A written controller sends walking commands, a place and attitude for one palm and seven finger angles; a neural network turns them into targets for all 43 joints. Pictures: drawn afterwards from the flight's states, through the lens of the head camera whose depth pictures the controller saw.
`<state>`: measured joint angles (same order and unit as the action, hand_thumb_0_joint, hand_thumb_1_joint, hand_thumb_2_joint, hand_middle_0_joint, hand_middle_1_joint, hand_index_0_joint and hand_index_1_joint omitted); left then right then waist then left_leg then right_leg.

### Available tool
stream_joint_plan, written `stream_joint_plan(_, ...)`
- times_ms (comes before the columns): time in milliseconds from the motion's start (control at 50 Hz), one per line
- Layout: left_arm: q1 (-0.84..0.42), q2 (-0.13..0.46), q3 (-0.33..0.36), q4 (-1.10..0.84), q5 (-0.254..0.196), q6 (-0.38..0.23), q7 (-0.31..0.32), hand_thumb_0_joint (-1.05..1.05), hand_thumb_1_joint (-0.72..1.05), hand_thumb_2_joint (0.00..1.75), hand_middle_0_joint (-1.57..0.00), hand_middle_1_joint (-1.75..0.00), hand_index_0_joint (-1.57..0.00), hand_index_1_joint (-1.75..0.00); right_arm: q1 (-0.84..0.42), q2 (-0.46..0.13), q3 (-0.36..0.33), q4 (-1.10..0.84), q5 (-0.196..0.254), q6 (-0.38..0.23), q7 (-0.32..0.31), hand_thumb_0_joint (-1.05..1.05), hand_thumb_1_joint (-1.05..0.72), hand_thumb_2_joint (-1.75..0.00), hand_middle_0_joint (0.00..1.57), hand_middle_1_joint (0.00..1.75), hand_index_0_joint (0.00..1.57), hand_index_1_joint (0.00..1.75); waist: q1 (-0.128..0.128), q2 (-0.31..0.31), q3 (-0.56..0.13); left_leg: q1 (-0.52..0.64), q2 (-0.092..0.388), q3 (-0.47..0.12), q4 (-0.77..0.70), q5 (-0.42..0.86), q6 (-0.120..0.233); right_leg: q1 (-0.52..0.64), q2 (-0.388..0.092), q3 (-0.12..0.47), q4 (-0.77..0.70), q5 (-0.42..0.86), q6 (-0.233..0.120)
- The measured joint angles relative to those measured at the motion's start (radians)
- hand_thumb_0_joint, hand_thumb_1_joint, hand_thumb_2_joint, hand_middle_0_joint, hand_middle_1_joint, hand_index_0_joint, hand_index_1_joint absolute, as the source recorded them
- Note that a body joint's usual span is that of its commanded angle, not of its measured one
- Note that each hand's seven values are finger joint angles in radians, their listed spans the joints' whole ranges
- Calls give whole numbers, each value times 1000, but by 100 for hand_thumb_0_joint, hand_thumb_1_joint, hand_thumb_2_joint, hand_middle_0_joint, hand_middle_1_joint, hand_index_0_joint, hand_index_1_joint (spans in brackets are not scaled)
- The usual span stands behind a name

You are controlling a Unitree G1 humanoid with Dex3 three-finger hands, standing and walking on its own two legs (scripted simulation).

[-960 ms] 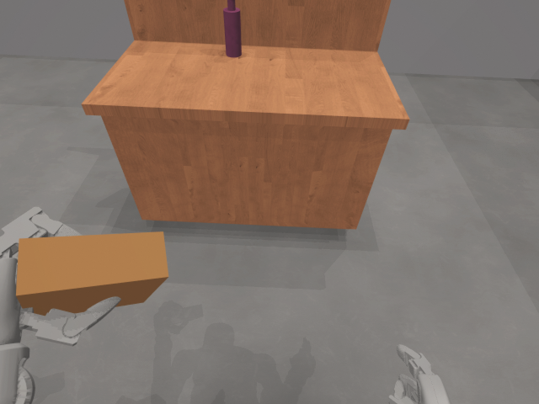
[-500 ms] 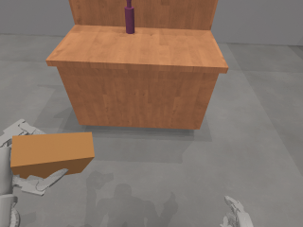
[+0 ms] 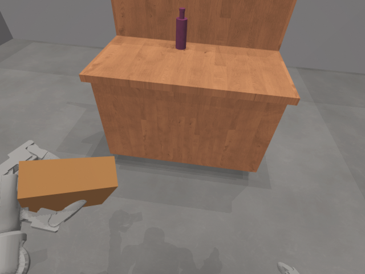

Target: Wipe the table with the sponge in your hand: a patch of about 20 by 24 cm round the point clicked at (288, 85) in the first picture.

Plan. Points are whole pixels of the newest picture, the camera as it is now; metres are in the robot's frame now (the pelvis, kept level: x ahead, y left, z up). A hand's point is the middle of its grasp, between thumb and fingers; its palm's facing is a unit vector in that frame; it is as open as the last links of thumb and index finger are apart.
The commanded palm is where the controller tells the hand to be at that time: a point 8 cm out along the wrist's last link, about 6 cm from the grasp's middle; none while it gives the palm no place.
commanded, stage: walk to a spot facing it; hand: left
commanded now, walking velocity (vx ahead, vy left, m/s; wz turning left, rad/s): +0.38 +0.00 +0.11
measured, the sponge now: (82, 185) +0.23 +0.19 +0.15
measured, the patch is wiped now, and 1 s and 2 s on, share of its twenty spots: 0.00 0.00 0.00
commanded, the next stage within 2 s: turn to face it in 0.86 s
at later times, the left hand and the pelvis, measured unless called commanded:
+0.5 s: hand (108, 126) +0.35 +0.18 +0.17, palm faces +0.37 -0.78 -0.50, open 9.4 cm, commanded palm +0.29 +0.23 +0.19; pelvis +0.13 -0.05 -0.01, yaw -1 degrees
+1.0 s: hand (106, 105) +0.41 +0.20 +0.19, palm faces +0.55 -0.73 -0.39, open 9.4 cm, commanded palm +0.34 +0.24 +0.19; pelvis +0.23 -0.06 -0.01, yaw +9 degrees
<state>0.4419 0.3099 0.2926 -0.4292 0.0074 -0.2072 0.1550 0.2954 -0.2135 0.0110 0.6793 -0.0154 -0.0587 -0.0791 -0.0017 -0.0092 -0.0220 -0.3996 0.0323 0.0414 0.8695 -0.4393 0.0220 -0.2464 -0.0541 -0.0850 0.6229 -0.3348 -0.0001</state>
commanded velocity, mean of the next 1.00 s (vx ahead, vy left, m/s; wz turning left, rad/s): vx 0.19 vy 0.00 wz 0.27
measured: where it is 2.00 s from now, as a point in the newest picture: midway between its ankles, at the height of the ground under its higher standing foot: outside the picture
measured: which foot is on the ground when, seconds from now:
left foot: down 0.00-0.48, up 0.50-0.94, down 0.96-1.00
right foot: down 0.00-0.08, up 0.10-0.46, down 0.48-0.98, up 1.00-1.00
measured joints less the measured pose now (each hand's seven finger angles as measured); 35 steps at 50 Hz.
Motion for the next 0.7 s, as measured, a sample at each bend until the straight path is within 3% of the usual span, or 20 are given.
stream_joint_plan(60,-1,10,10,-34,-2,-3,2,0,-43,97,-82,-134,-82,-134,-9,-10,3,-17,-2,3,-5,1,-90,-90,21,30,20,30,4,-23,21,63,19,37,-191,74,-1,4,-22,-1,41,-42,12)
stream_joint_plan(80,-4,22,24,-51,-6,-6,5,0,-43,97,-82,-134,-82,-134,-21,-8,0,-26,-2,-3,-9,1,-90,-90,21,30,20,30,7,-38,37,73,11,50,-206,137,-4,-9,-33,13,89,-70,3)
stream_joint_plan(120,-10,40,53,-61,-6,-17,17,0,-43,97,-82,-134,-82,-134,-54,8,-6,-34,-1,-16,-10,1,-90,-90,20,30,20,30,14,-51,64,83,7,75,-179,134,-2,-73,-22,55,273,-158,-3)
stream_joint_plan(160,-15,60,71,-53,-3,-21,20,0,-43,98,-82,-134,-82,-134,-74,33,-5,-36,-3,-32,-4,1,-90,-90,20,30,20,30,3,-39,67,99,14,73,-198,119,2,-146,1,53,438,-173,-1)
stream_joint_plan(220,-18,74,79,-65,-6,-16,15,0,-43,98,-82,-134,-82,-134,-77,67,7,-42,4,-54,15,1,-90,-90,20,30,20,30,-2,-18,60,134,30,60,-274,138,-2,-234,5,29,528,-122,13)
stream_joint_plan(320,33,50,67,-107,-16,-21,-1,0,-43,98,-82,-134,-82,-134,-65,92,28,-55,6,-67,30,1,-90,-90,21,30,20,30,7,11,50,205,58,71,-387,159,-28,-298,-23,-9,410,-13,32)
stream_joint_plan(420,55,59,64,-69,-17,-8,-16,0,-43,98,-82,-134,-82,-134,-54,89,28,-57,0,-60,17,1,-90,-90,21,30,20,30,10,31,55,260,78,77,-408,124,-66,-231,-23,-55,152,10,33)
stream_joint_plan(460,46,77,72,-54,-17,4,-16,0,-43,98,-82,-134,-82,-134,-50,79,23,-60,1,-53,12,1,-90,-90,21,30,20,30,7,38,64,257,92,65,-344,73,-77,-156,-5,-83,18,37,27)
stream_joint_plan(480,37,90,78,-56,-15,12,-16,0,-43,98,-82,-134,-82,-134,-49,74,20,-63,4,-50,11,1,-90,-90,21,30,20,30,3,34,68,235,96,57,-272,34,-65,-122,-1,-92,-35,85,9)
stream_joint_plan(500,15,88,75,-54,-10,17,-16,0,-43,98,-82,-134,-82,-134,-61,61,12,-54,7,-42,12,1,-90,-90,21,30,20,30,2,44,81,193,104,38,-152,-1,-41,-126,3,-104,-5,114,-24)
stream_joint_plan(540,-27,65,57,-48,-6,25,-18,0,-43,98,-82,-134,-82,-134,-95,28,-3,-23,7,-19,12,1,-90,-90,21,30,20,30,-9,53,110,84,68,-25,133,-36,-17,-121,-3,-126,65,57,-67)
stream_joint_plan(600,-17,41,50,-63,-11,10,-24,0,-43,98,-82,-134,-82,-134,-119,-11,-26,-6,8,6,21,1,-90,-90,21,30,20,30,-25,42,122,-58,28,-27,403,22,-25,-75,-14,-144,48,11,-79)
stream_joint_plan(660,61,55,76,-100,-14,-20,-24,0,-43,98,-82,-134,-82,-134,-125,-32,-47,-30,7,25,18,1,-90,-90,20,30,20,30,-41,33,125,-165,30,-7,477,80,-50,-24,-11,-159,-13,18,-79)
stream_joint_plan(700,97,76,97,-117,-15,-31,-20,0,-43,98,-82,-134,-82,-134,-120,-37,-59,-52,6,34,15,1,-90,-90,20,30,20,30,-43,21,129,-204,41,16,417,113,-62,7,-14,-172,-51,21,-80)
